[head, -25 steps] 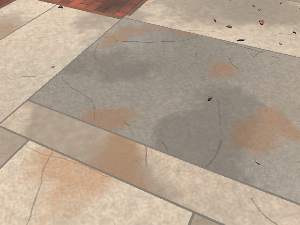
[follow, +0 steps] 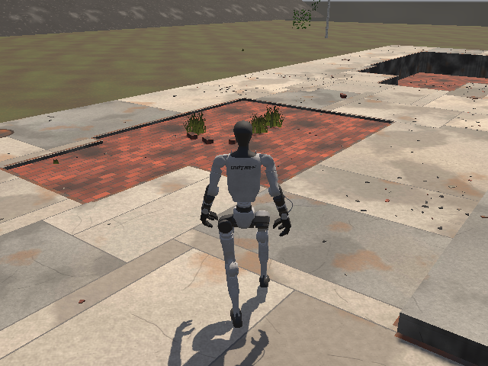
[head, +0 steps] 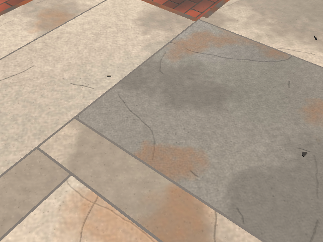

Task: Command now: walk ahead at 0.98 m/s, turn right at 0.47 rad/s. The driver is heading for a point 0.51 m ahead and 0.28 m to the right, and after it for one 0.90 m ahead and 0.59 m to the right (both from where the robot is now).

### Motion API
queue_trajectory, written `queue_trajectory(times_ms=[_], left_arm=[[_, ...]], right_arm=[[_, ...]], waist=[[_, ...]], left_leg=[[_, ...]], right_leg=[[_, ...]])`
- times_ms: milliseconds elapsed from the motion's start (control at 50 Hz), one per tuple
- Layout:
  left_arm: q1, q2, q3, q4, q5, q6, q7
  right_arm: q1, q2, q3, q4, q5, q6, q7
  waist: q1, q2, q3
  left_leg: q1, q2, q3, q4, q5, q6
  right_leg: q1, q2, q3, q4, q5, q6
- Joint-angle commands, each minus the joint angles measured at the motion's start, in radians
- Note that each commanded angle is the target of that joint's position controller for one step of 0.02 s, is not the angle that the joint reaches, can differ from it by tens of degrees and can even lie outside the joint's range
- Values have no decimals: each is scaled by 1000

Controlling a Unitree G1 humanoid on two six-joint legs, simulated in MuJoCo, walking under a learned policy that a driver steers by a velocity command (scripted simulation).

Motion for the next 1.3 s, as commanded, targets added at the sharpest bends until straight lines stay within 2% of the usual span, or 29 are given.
queue_trajectory(times_ms=[20,80,120,140,160,180,200,220,260,320,380,500,540,560,580,600,620,660,740,900,980,1020,1040,1060,1080,1120,1180,1240,1300], left_arm=[[-112,33,-4,-74,4,-23,-18],[-29,75,4,-38,0,-15,-13],[248,162,39,39,-6,-2,2],[471,209,66,105,-3,5,13],[586,236,92,138,-11,13,31],[468,212,85,159,-15,27,39],[308,268,89,88,8,25,46],[251,214,90,37,14,20,49],[197,149,73,53,17,1,53],[171,165,68,49,9,-48,56],[187,176,80,46,1,-62,50],[241,211,106,53,-6,-54,47],[201,258,116,41,4,-57,50],[135,286,121,27,6,-63,46],[87,212,100,-3,8,-78,46],[191,25,52,-51,-37,-78,50],[171,91,38,-63,-22,-62,56],[5,163,56,-57,22,-37,40],[-92,59,26,-128,36,9,-10],[-350,54,-16,-252,30,20,-53],[-150,124,10,-176,31,12,-30],[247,213,68,-42,24,4,10],[187,281,103,-33,-9,18,40],[139,387,117,-90,36,34,41],[194,344,118,-103,32,40,60],[120,249,97,-56,20,14,72],[51,171,61,-58,15,-37,74],[44,174,62,-34,10,-67,61],[158,166,65,25,-19,-74,43]], right_arm=[[-66,-110,-18,-47,11,-39,-15],[-69,-179,-34,-29,4,-36,-50],[-146,-243,-58,-48,-17,3,-74],[-227,-253,-64,-69,-25,23,-79],[-299,-225,-62,-70,-15,33,-67],[-351,-15,-3,-120,-40,11,-40],[-180,17,21,-219,0,-7,-24],[-194,-66,26,-209,-26,-33,-20],[-274,-119,20,-204,-46,-32,-20],[-301,-98,40,-212,-60,33,-24],[-474,-69,58,-281,-27,34,-12],[-552,-79,50,-319,-4,17,-15],[-379,-161,12,-270,-1,8,-33],[-178,-204,-11,-224,1,1,-47],[68,-279,-46,-180,-18,-3,-70],[83,-349,-62,-172,-69,-3,-69],[-21,-319,-76,-178,-48,12,-61],[-135,-151,-41,-173,-33,20,-51],[-17,-62,-17,-44,-9,-4,-32],[14,-141,-29,26,-10,-37,-31],[45,-254,-55,22,-8,3,-66],[-47,-266,-62,-20,-16,28,-58],[-72,-177,-48,-54,-28,27,-35],[-20,-150,-32,-180,-3,10,-38],[-130,-186,-26,-207,-4,-18,-36],[-164,-175,-18,-197,-15,-24,-36],[-108,-143,-10,-171,-55,43,-32],[-266,-64,20,-238,-35,37,-13],[-306,-33,28,-227,-13,21,-5]], waist=[[23,72,134],[81,108,21],[236,154,-116],[349,143,-177],[420,35,-151],[254,-243,10],[76,-318,-174],[90,-93,-158],[12,152,34],[-31,139,108],[43,75,123],[128,-24,27],[38,-24,-98],[-90,-18,-198],[-196,46,-330],[-95,365,-453],[-66,382,-416],[-67,99,-139],[-20,129,-13],[7,65,150],[144,146,-23],[304,107,-177],[211,-123,-128],[118,-187,-303],[175,6,-308],[51,123,-22],[-60,135,53],[-40,91,123],[41,50,44]], left_leg=[[-195,226,85,-176,819,-62],[-18,254,107,-56,1343,-89],[16,281,101,301,1616,-103],[-75,281,82,619,1563,-97],[-255,149,107,1101,980,-89],[-696,-41,17,1467,-139,-83],[-957,-36,-203,1582,-207,-111],[-972,33,-270,1452,-119,-73],[-865,124,-261,1203,-23,-80],[-712,195,-211,953,-5,-139],[-623,206,-156,628,233,-167],[-511,108,-139,274,390,-132],[-297,60,-146,254,243,-109],[-75,94,-162,264,187,-92],[180,260,-305,298,-100,-62],[428,584,-828,139,-403,24],[333,589,-1057,14,-600,67],[49,463,-654,27,-308,25],[-105,377,-301,-4,129,-34],[-202,294,125,-129,709,-95],[-82,347,148,270,1437,-117],[-348,341,113,844,1128,-90],[-648,136,109,1228,-6,-107],[-984,78,-80,1510,-208,-148],[-1050,120,-208,1445,-115,-140],[-958,201,-213,1193,-74,-132],[-750,255,-202,986,-141,-167],[-605,246,-123,655,139,-163],[-430,153,-70,418,524,-100]], right_leg=[[144,20,-111,-208,153,-40],[329,134,-196,-299,167,-81],[580,209,-201,-273,26,-109],[776,191,-135,-302,-42,-155],[916,138,-27,-417,-82,-227],[948,94,140,-296,41,-247],[1096,-83,694,-538,-243,-456],[1033,-153,884,-774,-572,-427],[695,-98,754,-834,-567,-326],[406,23,521,-855,-362,-298],[347,94,405,-878,-169,-255],[643,77,421,-724,229,-151],[704,79,420,-503,478,-106],[633,108,396,-282,467,-85],[482,147,332,24,247,-79],[155,251,209,329,-540,-48],[20,165,145,429,-438,-63],[18,65,93,352,-266,-52],[1,-12,76,310,-242,-42],[136,41,-149,-140,9,-82],[480,185,-207,-229,-110,-151],[983,187,-71,-340,-167,-220],[1106,55,160,-381,-197,-255],[1368,-168,682,-502,-155,-471],[1307,-193,804,-675,-323,-455],[924,-123,659,-767,-262,-371],[562,-21,455,-786,-129,-327],[365,77,288,-802,216,-261],[451,109,209,-742,436,-167]])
